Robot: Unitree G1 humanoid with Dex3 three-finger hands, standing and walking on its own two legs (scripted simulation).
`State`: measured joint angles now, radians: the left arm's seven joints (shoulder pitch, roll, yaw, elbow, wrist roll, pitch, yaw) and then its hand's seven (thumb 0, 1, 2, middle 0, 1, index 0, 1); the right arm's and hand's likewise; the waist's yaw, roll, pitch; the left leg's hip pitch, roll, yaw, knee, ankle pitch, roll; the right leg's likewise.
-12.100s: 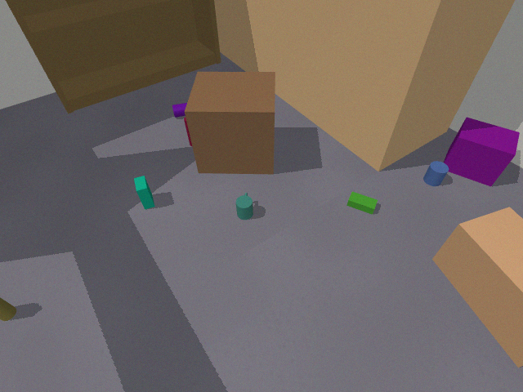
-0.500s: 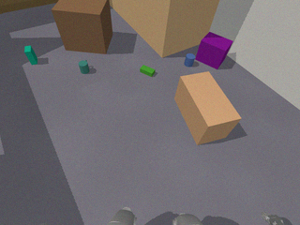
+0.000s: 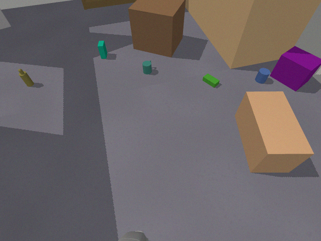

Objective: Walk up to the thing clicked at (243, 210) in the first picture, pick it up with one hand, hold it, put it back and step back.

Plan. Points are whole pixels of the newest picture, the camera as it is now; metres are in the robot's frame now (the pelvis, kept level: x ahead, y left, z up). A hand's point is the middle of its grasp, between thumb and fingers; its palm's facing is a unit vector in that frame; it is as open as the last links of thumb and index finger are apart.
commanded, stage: walk up
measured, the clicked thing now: (148, 66) +1.54 +0.26 -0.70
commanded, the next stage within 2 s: stand in 1.14 s
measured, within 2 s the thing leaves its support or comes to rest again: neither
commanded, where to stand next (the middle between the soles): +0.07 -0.01 m, yaw +3 degrees
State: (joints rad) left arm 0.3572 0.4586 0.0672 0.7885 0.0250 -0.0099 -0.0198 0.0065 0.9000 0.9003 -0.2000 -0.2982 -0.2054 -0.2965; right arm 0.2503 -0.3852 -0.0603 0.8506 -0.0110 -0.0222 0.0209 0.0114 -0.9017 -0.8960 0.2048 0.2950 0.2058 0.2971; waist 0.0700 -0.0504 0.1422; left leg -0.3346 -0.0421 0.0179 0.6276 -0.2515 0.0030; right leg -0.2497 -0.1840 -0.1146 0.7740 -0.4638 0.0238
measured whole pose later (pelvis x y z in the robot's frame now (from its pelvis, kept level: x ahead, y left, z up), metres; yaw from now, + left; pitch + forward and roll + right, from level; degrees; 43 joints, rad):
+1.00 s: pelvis +0.02 -0.02 +0.02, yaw +8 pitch -2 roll +0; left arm 0.11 0.38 -0.01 1.04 0.00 -0.03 -0.01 0.01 0.90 0.90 -0.20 -0.30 -0.20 -0.30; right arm 0.09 -0.35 0.00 1.07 0.00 -0.02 0.01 0.01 -0.90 -0.90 0.21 0.30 0.21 0.30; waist 0.01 -0.02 0.05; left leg -0.19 -0.01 -0.02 0.53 -0.31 0.00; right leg -0.25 -0.07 -0.04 0.52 -0.24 0.04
